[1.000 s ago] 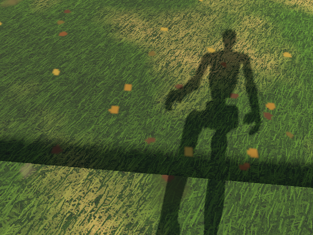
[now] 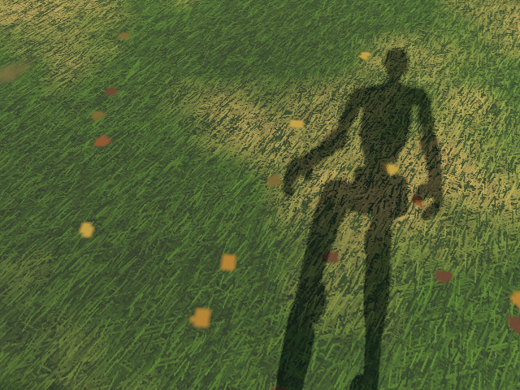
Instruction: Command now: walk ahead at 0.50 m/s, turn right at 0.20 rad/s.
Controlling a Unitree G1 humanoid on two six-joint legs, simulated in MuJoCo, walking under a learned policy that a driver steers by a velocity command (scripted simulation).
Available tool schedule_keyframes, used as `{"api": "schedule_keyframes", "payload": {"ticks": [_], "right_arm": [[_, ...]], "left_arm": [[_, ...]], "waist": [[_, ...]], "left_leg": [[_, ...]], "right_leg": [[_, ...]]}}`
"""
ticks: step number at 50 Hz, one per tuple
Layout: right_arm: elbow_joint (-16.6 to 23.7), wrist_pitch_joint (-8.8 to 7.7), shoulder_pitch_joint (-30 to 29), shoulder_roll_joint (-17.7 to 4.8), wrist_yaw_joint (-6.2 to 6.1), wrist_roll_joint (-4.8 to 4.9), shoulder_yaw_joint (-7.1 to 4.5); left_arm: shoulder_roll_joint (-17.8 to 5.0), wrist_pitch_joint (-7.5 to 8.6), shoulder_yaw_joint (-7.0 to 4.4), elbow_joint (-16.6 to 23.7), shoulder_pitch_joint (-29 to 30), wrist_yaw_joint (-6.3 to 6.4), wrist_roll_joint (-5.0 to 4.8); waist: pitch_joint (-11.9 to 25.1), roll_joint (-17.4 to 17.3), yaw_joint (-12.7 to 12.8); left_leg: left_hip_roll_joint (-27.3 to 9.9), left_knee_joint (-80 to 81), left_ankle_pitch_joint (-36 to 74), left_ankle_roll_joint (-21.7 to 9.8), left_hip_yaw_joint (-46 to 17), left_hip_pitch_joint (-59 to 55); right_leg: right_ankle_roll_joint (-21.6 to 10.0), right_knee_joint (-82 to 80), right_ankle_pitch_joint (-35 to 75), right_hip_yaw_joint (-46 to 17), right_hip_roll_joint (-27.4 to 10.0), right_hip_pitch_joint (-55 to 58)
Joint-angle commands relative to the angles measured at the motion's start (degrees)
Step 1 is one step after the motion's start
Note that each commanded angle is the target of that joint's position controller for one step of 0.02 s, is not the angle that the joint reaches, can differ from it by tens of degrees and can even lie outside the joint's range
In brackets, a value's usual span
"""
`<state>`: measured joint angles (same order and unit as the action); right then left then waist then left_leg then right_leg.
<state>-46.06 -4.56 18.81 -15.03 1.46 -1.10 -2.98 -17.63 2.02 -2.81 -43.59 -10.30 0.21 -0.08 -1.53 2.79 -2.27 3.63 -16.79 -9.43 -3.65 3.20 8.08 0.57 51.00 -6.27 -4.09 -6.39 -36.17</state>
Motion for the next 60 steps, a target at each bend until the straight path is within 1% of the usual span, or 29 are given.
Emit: {"api": "schedule_keyframes", "payload": {"ticks": [1, 5, 9, 11, 13, 15, 17, 18, 20, 22, 23, 24, 25, 27, 28, 29, 30, 31, 34, 36, 41, 44, 45, 46, 47, 48, 50, 53, 60], "right_arm": [[2.5, -1.28, -0.4, -9.7, -0.81, -0.71, -2.91], [0.2, -0.79, 3.3, -8.2, -0.89, 0.86, -2.9], [-0.5, -0.22, 4.1, -8.1, -1.85, 0.52, -3.12], [-4.0, -0.4, 15.2, -6.2, -3.45, 0.86, -3.2], [-3.2, -0.92, 13.5, -8.1, -5.19, 1.44, -3.74], [0.1, -0.99, 3.7, -8.6, -6.35, 0.33, -3.14], [0.3, -1.3, 2.1, -9.4, -5.51, 0.73, -3.63], [0.7, -0.79, 0.7, -9.6, -4.83, 1.23, -3.75], [-0.5, 0.56, 3.0, -7.6, -3.94, 2.66, -3.06], [-1.5, 0.91, 0.4, -8.4, -2.92, 3.81, -2.67], [-3.1, 0.41, -0.2, -7.9, -2.79, 3.97, -2.89], [-1.6, -0.37, 12.2, -0.8, -1.75, 0.64, -1.31], [0.9, -2.74, 13.4, -3.6, -1.59, 1.15, -0.82], [4.2, -3.09, 5.2, -5.5, -3.42, 2.28, -1.1], [6.0, -2.93, 3.0, -3.4, -3.8, 5.61, -0.23], [6.2, -2.01, 0.0, -5.8, -4.8, 5.29, -0.37], [6.7, -1.84, -2.2, -8.0, -5.16, 5.08, -0.96], [6.4, -0.59, -5.1, -7.6, -5.29, 2.78, -1.04], [8.5, -1.21, -9.5, -5.4, -4.22, -0.96, -0.9], [8.5, -1.76, -13.0, -3.2, -3.18, 0.01, -0.12], [10.9, -1.86, -19.7, -3.8, -1.32, 1.4, -0.85], [7.9, -2.79, -8.2, -6.4, -1.02, 0.78, -2.49], [6.3, -3.02, 1.4, -9.6, -0.9, 0.47, -3.48], [2.6, -2.49, 10.0, -13.4, -0.28, 0.65, -4.87], [2.7, -2.33, 8.5, -8.1, -0.19, 1.92, -3.53], [3.7, -2.09, 3.2, -5.7, -0.41, 1.99, -2.77], [4.8, -1.51, -3.5, -5.1, -0.35, 0.95, -2.37], [4.3, -1.83, -5.2, -4.9, -0.5, 0.86, -2.24], [0.0, -1.26, 1.1, -8.8, -1.63, 2.45, -3.18]], "left_arm": [[-4.0, 0.39, -1.62, -0.5, -6.7, -0.62, -0.39], [-3.9, -0.45, -2.27, 2.1, -1.6, -1.51, -1.3], [-2.6, -0.49, -2.43, 4.9, 2.4, -2.87, -0.8], [-2.0, 0.37, -2.82, 9.1, 13.7, -3.22, -3.3], [-1.0, 2.11, -2.11, 9.6, 14.3, -2.93, -2.89], [0.8, 2.32, -1.33, 8.9, 12.3, -5.34, -0.96], [2.2, 0.89, -1.46, 6.7, 8.0, -6.35, -1.99], [1.3, -0.13, -1.84, 5.1, 4.9, -5.93, -3.1], [-2.1, -1.03, -3.34, -0.3, -3.0, -4.38, -1.49], [-6.4, -1.47, -5.69, -7.8, -20.2, -3.28, -0.31], [-10.6, -1.61, -6.45, -10.4, -25.2, -2.45, 1.23], [-16.1, 0.1, -5.05, -9.0, -21.0, -2.37, 2.9], [-16.3, 0.68, -5.0, -7.8, -21.8, -2.74, 1.69], [-12.6, 0.01, -4.8, -8.1, -17.6, -2.2, -2.16], [-14.6, -0.03, -5.19, -8.8, -17.4, -2.03, -1.67], [-11.8, 1.34, -4.18, -5.6, -11.9, -2.52, -0.92], [-8.9, 2.89, -2.84, -3.8, -6.2, -2.51, 0.37], [-6.8, 3.33, -2.15, -2.8, -1.2, -1.99, 0.59], [-6.3, 2.66, -2.0, -2.4, -0.3, 1.16, 0.57], [-5.5, 2.21, -2.07, -2.9, -3.6, 2.13, -0.55], [-4.0, 0.96, -2.42, -6.4, -12.2, 2.07, -1.86], [-3.5, 0.38, -2.34, -5.4, -9.9, 1.63, -0.94], [-1.0, 0.6, -1.48, -4.5, -11.4, 1.24, 0.1], [2.6, 1.45, -0.45, -5.2, -18.4, 0.7, -1.69], [-2.6, 1.92, -1.28, -4.9, -14.6, 0.29, -2.34], [-5.5, 2.12, -2.21, -2.8, -6.2, 0.15, -2.19], [-3.7, 2.09, -2.08, -0.7, -1.0, -0.04, -0.62], [-1.1, 1.32, -1.71, -1.9, -3.1, -0.18, -0.55], [0.4, 2.21, -0.32, 1.1, 8.8, -0.62, -0.21]], "waist": [[5.6, -3.6, 2.0], [-0.3, -7.3, -0.4], [-2.8, -8.3, -1.9], [-8.7, -8.7, -8.0], [-9.9, -9.1, -7.2], [-5.9, -4.2, -3.9], [-4.4, -5.8, -2.2], [-4.9, -6.4, -1.1], [-0.7, -4.3, 1.4], [6.1, -5.1, 10.3], [4.5, 7.6, 15.6], [10.7, 17.9, 5.5], [22.4, 18.9, 6.9], [22.5, 3.1, 5.5], [20.8, 3.7, 3.7], [16.1, -2.4, 3.2], [10.5, -2.4, 1.1], [2.0, -3.7, -0.7], [0.7, 3.0, -0.4], [3.1, 3.3, 2.3], [-0.5, 1.3, 5.8], [4.4, 2.3, -0.7], [12.0, -4.7, -3.5], [19.3, -22.3, -2.7], [13.0, -18.0, -3.1], [3.7, -11.7, -3.6], [-0.5, -4.9, 0.0], [2.1, -8.1, 2.6], [1.4, -7.4, -0.9]], "left_leg": [[-17.4, 2.6, 22.3, -10.6, -5.2, -0.2], [-20.9, -0.5, 15.5, -11.0, -8.1, -8.9], [-22.6, -5.0, 19.3, -9.0, -6.0, -12.0], [-27.7, -6.8, 3.9, -6.0, -12.4, -30.9], [-29.1, -8.7, 4.1, -3.8, -11.3, -30.6], [-20.1, -8.8, -5.5, -0.2, 3.7, -3.0], [-18.4, -8.2, -10.9, 1.6, 8.6, 10.6], [-18.3, -11.2, -10.2, 2.6, 9.5, 7.4], [-18.3, -28.7, -1.2, 4.3, 10.7, -3.2], [-17.3, -54.3, 8.3, 7.2, 10.4, -0.7], [-9.7, -81.5, -23.2, 9.9, 9.2, 10.8], [-8.1, -101.2, -46.5, 10.2, -1.0, 38.1], [-7.8, -102.1, -42.5, 10.4, -9.9, 40.5], [-10.2, -94.7, -35.6, 10.4, -8.4, 44.0], [-10.0, -92.0, -25.5, 8.3, -8.2, 49.8], [-10.9, -92.0, -22.7, 7.0, -10.0, 47.7], [-12.5, -77.9, -13.7, 4.3, -13.9, 45.7], [-13.4, -67.5, -11.2, 6.3, -12.6, 38.9], [-11.5, -40.8, 2.8, 9.8, -9.4, 24.1], [-6.6, -27.3, 14.9, 9.9, -5.6, 14.9], [-4.3, -14.4, 12.0, 5.5, -5.4, 18.9], [-3.3, -11.9, 8.5, 0.1, -4.4, 4.5], [-11.5, -13.4, 9.5, -5.0, -14.6, -12.3], [-24.3, -4.0, -8.2, -14.8, -42.2, -27.8], [-25.4, 1.2, -23.8, -13.5, -49.8, -26.2], [-23.1, 2.2, -24.2, -11.0, -42.1, -17.6], [-18.6, 4.4, -12.2, -9.0, -30.4, -3.5], [-15.5, 6.9, -1.2, -8.1, -21.7, 2.0], [-14.5, 8.9, 4.8, -7.5, -11.8, 1.3]], "right_leg": [[0.0, 6.6, 10.1, -0.5, 0.3, 3.9], [-2.1, 9.6, 2.1, -3.2, 0.2, -10.4], [-2.4, 11.3, -1.9, 0.3, 0.5, -15.0], [-2.1, 8.4, -4.7, -10.1, -0.7, -40.8], [-1.5, 2.6, -3.2, -9.7, -0.9, -42.4], [-0.7, -15.3, 31.1, 1.0, 0.8, -7.4], [-0.8, -13.1, 39.1, 2.2, 3.7, 13.7], [-0.5, -14.3, 35.1, 2.1, 3.7, 14.0], [-1.5, -21.1, 38.2, 3.5, 3.4, 17.6], [-3.5, -29.4, 46.1, 6.5, 3.9, 37.3], [-7.4, -33.3, 44.6, 5.8, 2.9, 47.8], [-10.6, -7.4, 63.5, -2.6, -2.0, 69.6], [-18.1, -5.2, 66.9, -12.8, -6.7, 72.8], [-21.7, -17.4, 33.3, -22.6, -8.6, 61.0], [-24.5, -28.2, -2.7, -40.2, -15.4, 53.1], [-24.4, -32.6, -12.9, -48.5, -16.8, 42.8], [-23.0, -32.9, -10.2, -46.4, -18.2, 31.2], [-20.8, -32.6, -0.5, -36.1, -13.9, 16.0], [-17.4, -32.6, 16.1, -16.5, -1.6, 6.4], [-15.0, -32.5, 17.8, -10.5, 2.3, 7.6], [-12.7, -28.9, 7.5, -16.0, -2.0, 24.5], [-9.9, -16.2, 21.2, -14.0, 1.9, 26.6], [-7.7, -0.1, 12.2, -10.3, 6.6, 17.4], [-3.9, 20.1, -18.6, -5.6, 14.8, -0.1], [-4.3, 24.4, -26.8, -7.2, 11.6, -9.8], [-4.9, 24.3, -21.9, -5.7, 8.4, -12.2], [-4.4, 16.0, -13.9, -2.8, 3.7, -6.1], [-3.2, 7.6, -10.8, -0.7, 1.8, 1.3], [-0.2, -15.4, 6.5, 2.2, 2.9, 4.1]]}}
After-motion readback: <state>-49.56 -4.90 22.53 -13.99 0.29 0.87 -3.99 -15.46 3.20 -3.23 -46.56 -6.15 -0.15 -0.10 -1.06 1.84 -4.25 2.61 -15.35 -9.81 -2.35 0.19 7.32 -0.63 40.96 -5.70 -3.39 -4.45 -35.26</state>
